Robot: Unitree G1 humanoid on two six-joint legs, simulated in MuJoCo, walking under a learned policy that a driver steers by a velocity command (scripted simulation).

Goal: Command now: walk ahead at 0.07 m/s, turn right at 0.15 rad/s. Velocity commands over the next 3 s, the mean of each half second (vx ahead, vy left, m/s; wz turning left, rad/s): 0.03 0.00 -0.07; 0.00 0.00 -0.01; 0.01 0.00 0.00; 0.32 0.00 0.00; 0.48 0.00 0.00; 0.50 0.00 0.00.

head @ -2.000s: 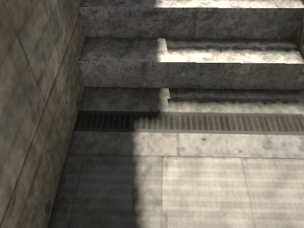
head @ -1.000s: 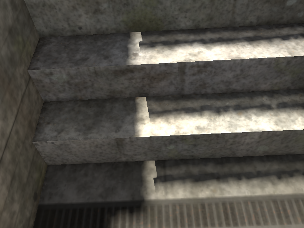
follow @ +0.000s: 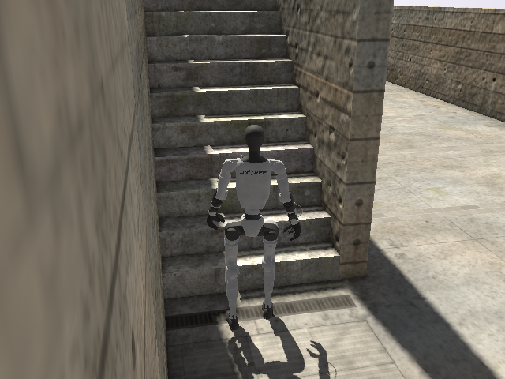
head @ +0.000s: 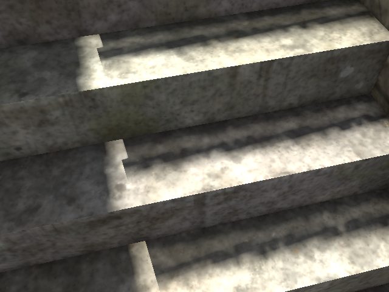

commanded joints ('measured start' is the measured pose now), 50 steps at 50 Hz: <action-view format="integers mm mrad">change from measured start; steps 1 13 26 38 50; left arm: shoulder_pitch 109 -66 -10 29 33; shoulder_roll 153 112 86 92 89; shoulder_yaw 25 9 20 19 15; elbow -27 -12 80 151 192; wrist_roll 37 -3 -12 -23 -21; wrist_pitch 4 28 15 20 20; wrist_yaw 23 37 39 46 55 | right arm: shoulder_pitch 73 -14 -39 -44 -24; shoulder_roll -44 -69 -78 -81 -93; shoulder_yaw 15 -11 24 35 36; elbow -45 37 85 73 57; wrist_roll -31 -5 -21 -26 -23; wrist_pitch -15 40 -10 11 15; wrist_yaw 3 -20 13 26 21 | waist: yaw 23 -11 8 7 12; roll -203 -107 38 25 28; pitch -324 -146 -60 -75 -74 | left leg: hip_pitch -245 -59 -94 -25 -21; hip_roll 1 -9 35 21 12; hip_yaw -142 -201 -263 -253 -250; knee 344 87 -193 -181 -176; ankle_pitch -339 -9 39 171 209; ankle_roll -52 -43 32 32 29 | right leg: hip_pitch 496 164 269 249 253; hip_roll -336 -153 -30 -36 -36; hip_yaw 365 176 74 66 62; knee -80 -255 -172 -161 -155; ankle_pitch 934 -73 54 98 118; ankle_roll -292 -162 9 10 8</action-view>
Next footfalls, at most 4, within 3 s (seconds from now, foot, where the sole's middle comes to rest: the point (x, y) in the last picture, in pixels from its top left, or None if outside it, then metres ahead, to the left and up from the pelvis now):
0.32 left None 0.05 0.14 -0.77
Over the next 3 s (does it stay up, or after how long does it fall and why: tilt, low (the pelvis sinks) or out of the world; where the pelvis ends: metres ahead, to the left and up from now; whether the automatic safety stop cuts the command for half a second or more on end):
stays up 0.07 0.03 0.02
